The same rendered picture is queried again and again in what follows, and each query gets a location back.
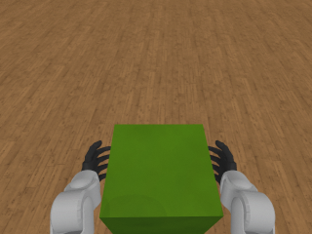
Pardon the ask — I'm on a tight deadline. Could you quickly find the robot right hand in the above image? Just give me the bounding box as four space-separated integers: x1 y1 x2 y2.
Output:
208 140 237 185

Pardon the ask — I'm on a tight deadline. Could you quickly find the carton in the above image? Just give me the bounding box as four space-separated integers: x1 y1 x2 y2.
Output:
99 124 224 234

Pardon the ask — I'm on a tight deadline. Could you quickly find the right robot forearm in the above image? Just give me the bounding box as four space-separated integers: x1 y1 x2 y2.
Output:
219 170 276 234

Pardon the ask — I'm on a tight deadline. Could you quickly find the robot left hand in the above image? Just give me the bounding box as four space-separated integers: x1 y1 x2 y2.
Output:
81 140 111 182

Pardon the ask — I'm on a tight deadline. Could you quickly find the left robot forearm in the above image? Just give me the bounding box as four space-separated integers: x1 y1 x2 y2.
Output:
50 170 101 234

